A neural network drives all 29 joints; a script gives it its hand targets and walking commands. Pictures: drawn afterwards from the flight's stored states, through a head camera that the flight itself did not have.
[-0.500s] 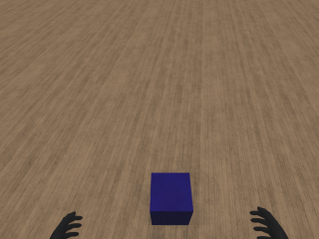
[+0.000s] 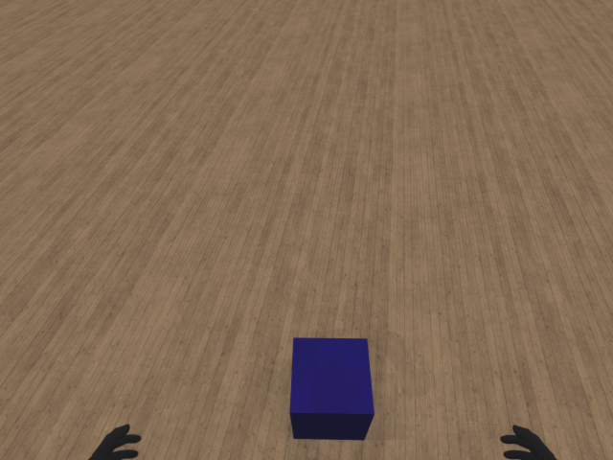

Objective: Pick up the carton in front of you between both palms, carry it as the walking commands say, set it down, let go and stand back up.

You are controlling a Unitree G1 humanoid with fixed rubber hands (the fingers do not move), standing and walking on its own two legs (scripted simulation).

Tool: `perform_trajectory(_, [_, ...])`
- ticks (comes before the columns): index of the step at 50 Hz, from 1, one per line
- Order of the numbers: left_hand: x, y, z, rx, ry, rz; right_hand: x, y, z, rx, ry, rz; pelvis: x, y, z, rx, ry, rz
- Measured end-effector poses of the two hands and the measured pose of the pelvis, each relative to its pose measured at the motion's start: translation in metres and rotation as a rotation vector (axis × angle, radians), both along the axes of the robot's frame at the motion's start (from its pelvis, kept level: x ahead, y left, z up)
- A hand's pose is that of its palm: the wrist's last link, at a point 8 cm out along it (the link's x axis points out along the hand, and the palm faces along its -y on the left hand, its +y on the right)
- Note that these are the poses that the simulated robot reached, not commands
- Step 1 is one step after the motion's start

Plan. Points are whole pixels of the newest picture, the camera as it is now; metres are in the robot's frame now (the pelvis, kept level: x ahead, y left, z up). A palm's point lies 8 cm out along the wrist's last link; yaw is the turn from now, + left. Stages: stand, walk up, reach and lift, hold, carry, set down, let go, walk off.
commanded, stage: stand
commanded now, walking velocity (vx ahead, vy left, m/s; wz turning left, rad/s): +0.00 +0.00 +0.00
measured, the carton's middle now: (329, 390) +0.44 -0.04 -0.65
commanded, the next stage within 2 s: none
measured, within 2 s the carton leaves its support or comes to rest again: neither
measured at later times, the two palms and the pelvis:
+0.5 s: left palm out of the picture +0.09 +0.30 -0.09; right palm out of the picture +0.08 -0.30 -0.09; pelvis -0.02 +0.00 +0.01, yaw +0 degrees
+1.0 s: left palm out of the picture +0.06 +0.31 -0.09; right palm out of the picture +0.06 -0.31 -0.10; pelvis -0.03 +0.00 +0.01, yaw +0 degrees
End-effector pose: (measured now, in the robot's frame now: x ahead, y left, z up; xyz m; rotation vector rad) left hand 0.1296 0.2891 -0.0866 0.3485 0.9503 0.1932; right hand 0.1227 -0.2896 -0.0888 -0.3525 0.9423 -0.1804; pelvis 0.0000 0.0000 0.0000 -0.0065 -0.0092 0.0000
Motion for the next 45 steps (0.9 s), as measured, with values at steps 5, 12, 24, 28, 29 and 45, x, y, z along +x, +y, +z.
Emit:
perform_trajectory(5, [-0.007,0.002,-0.001,0.002,0.014,0.006,-0.006,-0.003,0.000,-0.006,0.012,-0.003,-0.003,0.000,0.001,0.001,-0.007,0.000])
perform_trajectory(12, [-0.019,0.006,-0.001,0.006,0.038,0.014,-0.017,-0.006,0.000,-0.010,0.032,-0.008,-0.008,-0.001,0.003,0.003,-0.017,-0.002])
perform_trajectory(24, [-0.043,0.010,-0.004,0.011,0.089,0.028,-0.037,-0.012,-0.003,-0.011,0.078,-0.022,-0.018,-0.002,0.006,0.005,-0.028,-0.004])
perform_trajectory(28, [-0.049,0.011,-0.005,0.012,0.105,0.032,-0.044,-0.014,-0.004,-0.011,0.094,-0.027,-0.021,-0.002,0.007,0.006,-0.031,-0.005])
perform_trajectory(29, [-0.051,0.012,-0.005,0.013,0.108,0.033,-0.045,-0.014,-0.005,-0.012,0.098,-0.028,-0.022,-0.002,0.007,0.006,-0.031,-0.005])
perform_trajectory(45, [-0.065,0.015,-0.006,0.019,0.146,0.044,-0.061,-0.020,-0.007,-0.015,0.142,-0.042,-0.029,-0.003,0.009,0.007,-0.036,-0.006])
